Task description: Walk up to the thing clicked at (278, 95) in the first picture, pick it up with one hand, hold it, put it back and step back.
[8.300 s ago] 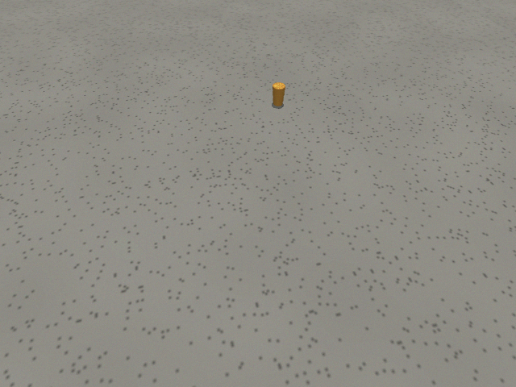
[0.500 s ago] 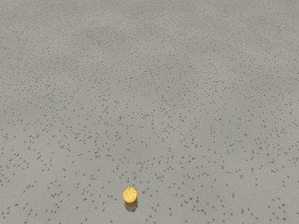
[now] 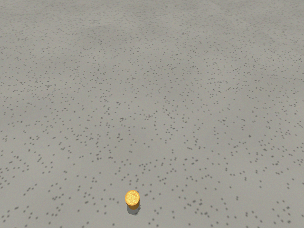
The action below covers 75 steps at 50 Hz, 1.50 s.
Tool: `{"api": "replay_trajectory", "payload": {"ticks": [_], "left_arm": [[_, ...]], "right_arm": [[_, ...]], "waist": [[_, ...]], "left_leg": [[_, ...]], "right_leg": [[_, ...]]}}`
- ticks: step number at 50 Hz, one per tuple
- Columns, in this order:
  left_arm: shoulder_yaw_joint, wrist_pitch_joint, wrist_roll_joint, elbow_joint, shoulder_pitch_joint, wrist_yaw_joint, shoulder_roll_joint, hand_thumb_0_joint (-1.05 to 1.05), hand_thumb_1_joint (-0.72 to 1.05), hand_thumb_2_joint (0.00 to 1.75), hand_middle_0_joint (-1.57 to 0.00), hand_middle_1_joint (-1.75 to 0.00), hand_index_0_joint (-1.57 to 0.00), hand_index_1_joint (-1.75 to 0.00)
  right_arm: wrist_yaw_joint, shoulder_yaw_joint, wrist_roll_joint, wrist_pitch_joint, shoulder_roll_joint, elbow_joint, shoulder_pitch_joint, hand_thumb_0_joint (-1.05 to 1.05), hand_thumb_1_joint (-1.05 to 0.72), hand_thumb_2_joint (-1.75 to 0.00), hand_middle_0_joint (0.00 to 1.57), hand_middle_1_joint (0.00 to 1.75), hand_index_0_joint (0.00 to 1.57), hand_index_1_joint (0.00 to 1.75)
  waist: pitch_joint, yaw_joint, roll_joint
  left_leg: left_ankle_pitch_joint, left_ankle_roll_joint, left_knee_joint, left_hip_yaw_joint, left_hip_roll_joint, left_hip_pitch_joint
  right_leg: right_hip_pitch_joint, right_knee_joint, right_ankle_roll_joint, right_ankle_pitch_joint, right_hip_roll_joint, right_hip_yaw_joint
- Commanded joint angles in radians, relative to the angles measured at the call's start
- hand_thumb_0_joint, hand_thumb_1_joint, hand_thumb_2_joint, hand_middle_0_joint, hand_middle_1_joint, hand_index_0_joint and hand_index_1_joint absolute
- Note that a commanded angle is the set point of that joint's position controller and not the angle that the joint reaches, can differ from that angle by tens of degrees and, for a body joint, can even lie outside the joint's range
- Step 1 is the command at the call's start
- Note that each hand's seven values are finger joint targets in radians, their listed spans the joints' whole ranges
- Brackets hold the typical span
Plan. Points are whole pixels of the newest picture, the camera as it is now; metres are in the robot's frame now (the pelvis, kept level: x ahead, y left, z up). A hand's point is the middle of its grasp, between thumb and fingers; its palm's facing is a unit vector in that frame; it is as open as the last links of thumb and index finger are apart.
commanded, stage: go down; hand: left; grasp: from the side
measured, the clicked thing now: (133, 201) +0.40 +0.13 -0.72
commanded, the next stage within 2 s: none
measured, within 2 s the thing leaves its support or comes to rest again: neither
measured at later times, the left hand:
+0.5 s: hand out of the picture +0.14 +0.26 -0.19, palm faces +0.04 -0.95 -0.32, open 16.2 cm
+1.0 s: hand out of the picture +0.13 +0.28 -0.22, palm faces +0.07 -0.95 -0.29, open 17.4 cm
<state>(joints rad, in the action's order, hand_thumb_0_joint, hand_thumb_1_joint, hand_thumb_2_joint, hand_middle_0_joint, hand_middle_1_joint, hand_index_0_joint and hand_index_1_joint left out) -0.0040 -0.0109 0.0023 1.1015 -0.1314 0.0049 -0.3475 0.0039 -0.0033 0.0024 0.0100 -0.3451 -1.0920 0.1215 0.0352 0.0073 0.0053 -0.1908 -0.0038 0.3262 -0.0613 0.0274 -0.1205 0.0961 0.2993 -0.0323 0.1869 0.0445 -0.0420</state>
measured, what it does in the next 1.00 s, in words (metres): lowers itself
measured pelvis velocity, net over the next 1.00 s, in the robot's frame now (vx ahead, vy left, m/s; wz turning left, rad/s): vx -0.03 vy -0.01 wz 0.02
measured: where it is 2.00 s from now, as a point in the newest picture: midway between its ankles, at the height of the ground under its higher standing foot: outside the picture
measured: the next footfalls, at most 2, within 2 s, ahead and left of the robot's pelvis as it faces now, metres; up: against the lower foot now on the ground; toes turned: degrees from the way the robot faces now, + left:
none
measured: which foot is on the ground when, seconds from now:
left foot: down 0.00-1.00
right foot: down 0.00-1.00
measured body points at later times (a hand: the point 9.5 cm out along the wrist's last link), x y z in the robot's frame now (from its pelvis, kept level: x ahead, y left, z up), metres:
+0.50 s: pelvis -0.01 +0.00 -0.05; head +0.06 +0.02 +0.39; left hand +0.14 +0.31 -0.17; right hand +0.10 -0.27 -0.15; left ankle -0.01 +0.12 -0.75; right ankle -0.02 -0.14 -0.75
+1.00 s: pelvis -0.03 -0.01 -0.10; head +0.07 +0.02 +0.34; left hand +0.13 +0.33 -0.20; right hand +0.15 -0.25 -0.18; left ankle -0.01 +0.12 -0.75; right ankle -0.02 -0.14 -0.75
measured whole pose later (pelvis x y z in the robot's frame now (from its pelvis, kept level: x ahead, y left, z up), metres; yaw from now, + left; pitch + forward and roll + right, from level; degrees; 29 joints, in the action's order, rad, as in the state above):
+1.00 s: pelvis -0.03 -0.01 -0.10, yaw +1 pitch +19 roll -3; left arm -0.28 0.18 0.00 0.46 -0.23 -0.15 -0.38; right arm 0.08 0.00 -0.01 0.19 -0.23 -0.55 0.21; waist -0.13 0.04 0.00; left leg -0.53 -0.01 1.19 0.02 0.07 -0.98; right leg 0.92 1.14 -0.01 0.54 0.04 -0.08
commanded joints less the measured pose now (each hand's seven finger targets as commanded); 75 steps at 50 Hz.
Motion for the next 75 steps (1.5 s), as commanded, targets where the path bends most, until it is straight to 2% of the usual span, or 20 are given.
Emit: {"api": "replay_trajectory", "payload": {"ticks": [1, 4, 6, 8, 12, 14, 15, 19, 23, 33, 40, 44, 50, 56, 58, 59, 62, 65, 72, 75], "left_arm": [[-0.099, -0.066, -0.027, -0.151, 0.321, 0.032, -0.166, 0.0, 0.58, 0.74, -0.02, -0.14, -0.02, -0.14], [-0.196, -0.049, 0.031, -0.089, 0.33, 0.002, -0.283, 0.0, 0.34, 0.5, -0.02, -0.07, -0.02, -0.06], [-0.21, -0.021, 0.065, -0.043, 0.137, -0.023, -0.219, 0.0, 0.23, 0.34, -0.03, -0.08, -0.03, -0.07], [-0.236, 0.005, 0.07, -0.107, 0.086, -0.029, -0.226, 0.0, 0.11, 0.18, -0.05, -0.07, -0.05, -0.06], [-0.228, 0.08, 0.067, -0.189, 0.096, -0.041, -0.195, 0.0, -0.13, 0.09, -0.06, -0.05, -0.06, -0.04], [-0.253, 0.097, 0.071, -0.247, 0.114, -0.04, -0.225, 0.0, -0.23, 0.07, -0.07, -0.04, -0.06, -0.04], [-0.238, 0.101, 0.065, -0.28, 0.107, -0.044, -0.194, 0.0, -0.29, 0.07, -0.07, -0.05, -0.06, -0.05], [-0.257, 0.109, 0.062, -0.38, 0.086, -0.052, -0.202, 0.0, -0.45, 0.03, -0.08, -0.07, -0.08, -0.07], [-0.28, 0.115, 0.057, -0.49, 0.027, -0.059, -0.204, 0.0, -0.52, 0.02, -0.09, -0.06, -0.08, -0.07], [-0.284, 0.211, 0.034, -0.708, -0.089, -0.089, -0.199, 0.0, -0.61, 0.02, -0.09, -0.06, -0.08, -0.07], [-0.329, 0.234, 0.023, -0.785, -0.157, -0.113, -0.214, 0.0, -0.58, 0.03, -0.08, -0.05, -0.07, -0.06], [-0.344, 0.21, 0.014, -0.831, -0.144, -0.132, -0.237, 0.0, -0.55, 0.03, -0.08, -0.04, -0.07, -0.05], [-0.382, 0.08, -0.018, -0.708, 0.069, -0.181, -0.256, 0.0, -0.55, 0.02, -0.08, -0.04, -0.07, -0.05], [-0.448, -0.13, -0.069, -0.627, 0.233, -0.282, -0.334, 0.0, -0.55, 0.02, -0.08, -0.06, -0.07, -0.06], [-0.457, -0.163, -0.068, -0.543, 0.225, -0.304, -0.347, 0.0, -0.56, 0.04, -0.08, -0.08, -0.07, -0.08], [-0.504, -0.182, -0.068, -0.57, 0.285, -0.305, -0.412, 0.0, -0.55, 0.06, -0.07, -0.08, -0.06, -0.09], [-0.519, -0.213, -0.073, -0.475, 0.287, -0.321, -0.396, 0.0, -0.57, 0.07, -0.07, -0.08, -0.06, -0.09], [-0.577, -0.246, -0.071, -0.455, 0.354, -0.339, -0.475, 0.0, -0.56, 0.09, -0.07, -0.09, -0.05, -0.1], [-0.62, -0.34, -0.102, -0.393, 0.581, -0.406, -0.544, 0.0, -0.48, 0.1, -0.05, -0.1, -0.04, -0.1], [-0.634, -0.372, -0.105, -0.344, 0.632, -0.442, -0.58, 0.0, -0.45, 0.11, -0.05, -0.11, -0.04, -0.11]], "right_arm": [[0.044, 0.024, 0.066, 0.055, -0.111, 0.254, 0.081, 0.0, -0.99, -0.93, 0.2, 0.3, 0.2, 0.3], [0.05, 0.069, 0.036, 0.055, -0.12, 0.31, 0.124, 0.0, -0.97, -0.92, 0.2, 0.3, 0.2, 0.3], [0.038, 0.089, 0.014, 0.061, -0.102, 0.335, 0.178, 0.0, -0.92, -0.91, 0.2, 0.3, 0.2, 0.3], [0.034, 0.094, 0.017, 0.068, -0.092, 0.38, 0.174, 0.0, -0.92, -0.9, 0.2, 0.3, 0.2, 0.3], [0.03, 0.09, 0.027, 0.074, -0.08, 0.466, 0.13, 0.0, -0.9, -0.9, 0.2, 0.3, 0.2, 0.3], [0.029, 0.087, 0.027, 0.083, -0.077, 0.499, 0.117, 0.0, -0.89, -0.9, 0.2, 0.3, 0.2, 0.3], [0.028, 0.085, 0.027, 0.089, -0.072, 0.513, 0.118, 0.0, -0.88, -0.89, 0.2, 0.3, 0.2, 0.3], [0.032, 0.092, 0.022, 0.117, -0.074, 0.543, 0.133, 0.0, -0.86, -0.89, 0.2, 0.3, 0.2, 0.3], [0.043, 0.099, 0.015, 0.144, -0.071, 0.573, 0.144, 0.0, -0.87, -0.89, 0.2, 0.3, 0.2, 0.3], [0.074, 0.082, 0.013, 0.175, -0.058, 0.624, 0.112, 0.0, -0.86, -0.89, 0.2, 0.3, 0.2, 0.3], [0.091, 0.081, 0.003, 0.197, -0.045, 0.654, 0.115, 0.0, -0.88, -0.89, 0.2, 0.3, 0.2, 0.3], [0.091, 0.078, 0.001, 0.209, -0.042, 0.668, 0.112, 0.0, -0.9, -0.9, 0.2, 0.3, 0.2, 0.3], [0.089, 0.078, -0.008, 0.244, -0.055, 0.636, 0.114, 0.0, -0.92, -0.9, 0.2, 0.3, 0.2, 0.3], [0.077, 0.077, -0.011, 0.266, -0.079, 0.627, 0.108, 0.0, -0.93, -0.9, 0.2, 0.3, 0.2, 0.3], [0.071, 0.087, -0.011, 0.255, -0.105, 0.599, 0.125, 0.0, -0.9, -0.9, 0.2, 0.3, 0.2, 0.3], [0.067, 0.076, -0.013, 0.25, -0.105, 0.617, 0.106, 0.0, -0.9, -0.9, 0.2, 0.3, 0.2, 0.3], [0.056, 0.086, -0.013, 0.228, -0.121, 0.604, 0.11, 0.0, -0.89, -0.9, 0.2, 0.3, 0.2, 0.3], [0.046, 0.086, -0.014, 0.208, -0.133, 0.591, 0.099, 0.0, -0.89, -0.9, 0.2, 0.3, 0.2, 0.3], [0.037, 0.076, -0.02, 0.188, -0.135, 0.536, 0.119, 0.0, -0.89, -0.9, 0.2, 0.3, 0.2, 0.3], [0.035, 0.072, -0.022, 0.182, -0.154, 0.514, 0.124, 0.0, -0.89, -0.9, 0.2, 0.3, 0.2, 0.3]], "waist": [[0.003, 0.058, 0.016], [-0.188, 0.017, 0.005], [-0.266, -0.013, -0.04], [-0.298, -0.038, -0.069], [-0.234, -0.008, -0.035], [-0.247, -0.008, -0.035], [-0.235, 0.0, -0.031], [-0.265, 0.014, -0.044], [-0.333, 0.021, -0.069], [-0.316, 0.033, -0.101], [-0.37, 0.035, -0.087], [-0.381, 0.033, -0.111], [-0.366, 0.067, -0.085], [-0.547, 0.038, -0.118], [-0.592, 0.022, -0.129], [-0.621, 0.002, -0.156], [-0.647, 0.004, -0.121], [-0.672, -0.02, -0.149], [-0.709, 0.033, -0.114], [-0.702, 0.029, -0.145]], "left_leg": [[0.0, 0.014, 0.034, 0.003, -0.018, -0.102], [0.088, 0.013, 0.159, 0.015, -0.021, -0.142], [0.157, 0.003, 0.219, 0.018, -0.031, -0.175], [0.193, -0.004, 0.23, 0.017, -0.034, -0.187], [0.151, 0.002, 0.256, 0.03, -0.026, -0.259], [0.105, 0.005, 0.292, 0.03, -0.027, -0.294], [0.078, 0.005, 0.307, 0.03, -0.023, -0.31], [0.05, 0.005, 0.386, 0.041, -0.009, -0.368], [0.062, 0.004, 0.458, 0.053, -0.003, -0.396], [-0.031, 0.001, 0.541, 0.079, 0.006, -0.502], [0.032, 0.009, 0.639, 0.076, 0.001, -0.561], [-0.001, 0.009, 0.669, 0.079, 0.001, -0.606], [-0.119, 0.017, 0.793, 0.09, 0.006, -0.756], [-0.162, 0.02, 0.97, 0.093, -0.001, -0.902], [-0.158, 0.011, 0.991, 0.111, 0.005, -0.912], [-0.128, 0.009, 1.007, 0.117, 0.009, -0.912], [-0.127, 0.011, 1.051, 0.131, 0.008, -0.965], [-0.161, 0.01, 1.082, 0.142, 0.012, -0.992], [-0.237, 0.027, 1.228, 0.122, 0.009, -1.167], [-0.297, 0.02, 1.244, 0.14, 0.015, -1.173]], "right_leg": [[0.18, 0.044, 0.043, -0.017, -0.045, -0.005], [0.194, 0.166, 0.048, -0.092, -0.041, -0.002], [0.197, 0.228, 0.054, -0.142, -0.037, 0.0], [0.183, 0.249, 0.056, -0.162, -0.04, 0.001], [0.248, 0.259, 0.053, -0.109, -0.047, -0.008], [0.284, 0.289, 0.053, -0.068, -0.045, -0.008], [0.311, 0.307, 0.053, -0.039, -0.049, -0.009], [0.396, 0.391, 0.052, -0.009, -0.053, -0.012], [0.45, 0.471, 0.051, -0.016, -0.051, -0.01], [0.585, 0.563, 0.05, 0.082, -0.053, -0.017], [0.62, 0.631, 0.045, 0.019, -0.045, -0.012], [0.668, 0.667, 0.049, 0.05, -0.042, -0.008], [0.854, 0.793, 0.048, 0.152, -0.041, 0.002], [1.017, 0.971, 0.054, 0.197, -0.028, 0.032], [1.062, 1.021, 0.058, 0.212, -0.027, 0.028], [1.089, 1.047, 0.061, 0.193, -0.028, 0.027], [1.135, 1.097, 0.063, 0.194, -0.029, 0.013], [1.207, 1.152, 0.069, 0.227, -0.032, 0.006], [1.282, 1.224, 0.062, 0.283, -0.032, 0.03], [1.384, 1.272, 0.069, 0.336, -0.032, 0.017]]}}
